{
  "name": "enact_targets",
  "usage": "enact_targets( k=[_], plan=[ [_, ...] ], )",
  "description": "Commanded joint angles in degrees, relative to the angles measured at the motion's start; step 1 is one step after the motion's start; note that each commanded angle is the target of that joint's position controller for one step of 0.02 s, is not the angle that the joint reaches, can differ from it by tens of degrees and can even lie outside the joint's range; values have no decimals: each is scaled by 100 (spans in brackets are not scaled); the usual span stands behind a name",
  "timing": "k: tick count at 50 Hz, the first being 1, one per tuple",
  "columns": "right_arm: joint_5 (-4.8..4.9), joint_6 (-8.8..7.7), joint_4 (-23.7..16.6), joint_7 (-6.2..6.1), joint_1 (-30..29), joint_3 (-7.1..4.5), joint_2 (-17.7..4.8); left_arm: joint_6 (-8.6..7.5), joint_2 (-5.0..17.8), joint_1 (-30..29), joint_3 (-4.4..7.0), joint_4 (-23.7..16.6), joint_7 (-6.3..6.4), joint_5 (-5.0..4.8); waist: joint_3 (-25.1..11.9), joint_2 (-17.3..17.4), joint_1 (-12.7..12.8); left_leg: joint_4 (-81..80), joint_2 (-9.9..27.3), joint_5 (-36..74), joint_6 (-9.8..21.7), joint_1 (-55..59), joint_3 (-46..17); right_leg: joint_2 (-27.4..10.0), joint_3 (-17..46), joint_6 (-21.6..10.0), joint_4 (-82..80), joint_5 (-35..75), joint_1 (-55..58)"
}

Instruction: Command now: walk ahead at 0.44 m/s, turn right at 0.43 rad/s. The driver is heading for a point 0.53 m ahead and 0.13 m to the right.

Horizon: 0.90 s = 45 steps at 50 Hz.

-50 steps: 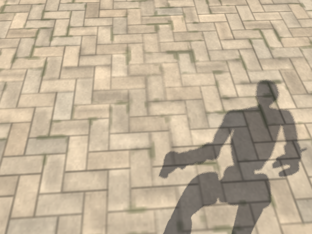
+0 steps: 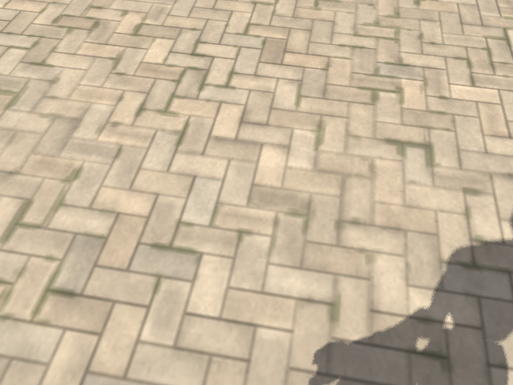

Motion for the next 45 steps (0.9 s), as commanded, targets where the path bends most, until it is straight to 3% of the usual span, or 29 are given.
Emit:
enact_targets(
  k=[1,3,5,10,15,18,19,20,21,22,23,24,25,26,27,28,32,35,38,41,42,43,44,45],
  plan=[
    [-43,-44,15,-40,954,-277,-772,-163,699,-567,176,-652,-16,-35,220,957,-650,-1599,2008,-1807,940,2160,-2594,-445,-15,-35,1909,343,-3129],
    [-72,-39,82,-63,753,-215,-572,-139,521,-768,163,-663,-89,16,470,870,-546,-1725,1686,-383,784,1763,-1578,-641,-77,-6,1844,945,-3043],
    [-87,-73,141,-71,761,-231,-580,-122,327,-917,111,-726,-157,29,443,805,-528,-1810,1537,547,782,1555,-951,-669,-246,59,1823,1365,-2966],
    [-44,-65,349,-90,732,-280,-821,-144,158,-1598,-5,-1045,-286,81,608,576,-588,-1971,1465,1523,836,1308,34,-680,-514,202,341,2387,-2742],
    [77,23,635,-112,1074,-329,-1105,-186,166,-2424,-51,-1390,-493,59,747,437,-741,-1806,1628,2275,662,1658,618,-508,-1028,-140,-874,2616,-2244],
    [94,151,668,-161,1112,-393,-1390,-137,523,-2098,118,-1436,-526,84,165,704,-339,-601,1662,5171,482,2125,950,40,-1453,-537,-1013,1901,-1281],
    [97,203,651,-186,1104,-402,-1447,-101,764,-1433,251,-1300,-501,72,-265,723,57,348,1608,5719,402,1979,1039,267,-1531,-716,-1092,1810,-360],
    [107,208,587,-214,1071,-363,-1386,-46,1045,-487,429,-1081,-410,47,-732,561,580,1642,1428,5330,229,1194,1140,368,-1369,-945,-1361,2045,1144],
    [-122,161,446,-195,1401,-178,-833,46,1459,93,523,-945,-270,6,-1271,-569,498,3535,994,1124,10,-429,1070,-729,288,-1275,-1288,2217,2909],
    [-99,-12,121,-98,1736,-4,-486,-41,1788,-193,515,-1182,-291,33,-2332,-1464,4,5414,-131,-2205,-213,-2306,41,-2089,3855,-2509,-2337,646,4278],
    [93,-172,37,-27,941,-162,-1164,-107,1252,-149,397,-1212,-329,84,-2159,-496,476,5561,180,-1760,-125,-2833,-753,-1972,3754,-2158,-2914,120,3990],
    [238,-241,-157,-6,512,-151,-1152,-171,1100,-365,338,-1125,-328,117,-1187,-319,345,5211,370,-1225,-39,-3027,-613,-1772,2937,-1906,-3040,370,3148],
    [144,-262,-132,-56,476,-113,-1023,-218,1016,-729,305,-1135,-327,115,-593,280,19,4698,620,-817,-60,-2791,-574,-1517,2307,-1747,-3071,1136,2166],
    [20,-231,-69,-93,552,-139,-1031,-240,877,-1044,265,-1182,-311,155,-378,262,-209,4257,782,-601,-114,-2417,-591,-1295,1824,-1668,-3102,1838,1514],
    [-24,-162,-28,-85,688,-148,-1038,-249,834,-1220,238,-1240,-287,234,-282,55,-390,4131,867,-457,-165,-2063,-610,-1154,1583,-1658,-3225,2269,1035],
    [-70,-102,1,-88,767,-147,-1005,-265,808,-1300,239,-1216,-270,228,-241,-9,-467,3959,881,-387,-255,-1925,-560,-1082,1451,-1699,-3332,2555,766],
    [-181,33,-64,-125,421,-65,-727,-281,884,-1178,233,-922,-144,210,51,-20,-433,2898,730,349,-613,-1774,-221,-784,400,-1570,-3241,4758,27],
    [-162,-24,-152,-61,-176,44,-456,-175,837,-958,209,-706,-54,158,-90,-170,-123,1429,405,1720,-578,-1169,-40,-366,-150,-1127,-2951,4830,-90],
    [-73,-61,-228,43,-543,25,-535,-105,878,-665,197,-482,-16,147,-173,-303,74,699,240,2258,-448,-965,-152,-629,197,-1034,-2795,4187,336],
    [-135,-95,-232,94,-450,-88,-789,-67,793,-691,161,-374,-9,185,-221,-422,-56,269,233,1658,-147,-961,-321,-936,657,-950,-2179,4202,993],
    [-161,-111,-169,95,-241,-118,-818,-53,743,-787,144,-362,-6,184,-254,-434,-205,39,207,1652,-24,-713,-275,-895,707,-876,-1883,4277,1065],
    [-208,-144,-92,76,37,-140,-858,-48,647,-849,110,-369,-8,183,-362,-313,-381,-372,269,2495,113,-138,-212,-635,605,-705,-1424,4301,992],
    [-313,-177,-155,38,223,-172,-1158,-85,443,-575,37,-449,-25,287,-937,258,-281,3,1008,4783,443,1078,-824,-210,478,-442,-554,3261,489],
    [-373,-82,-125,11,441,-141,-1085,-97,257,260,-50,-234,-31,243,-1708,1256,-194,216,2128,5958,1480,2545,-2044,319,195,5,840,527,-590]
  ],
)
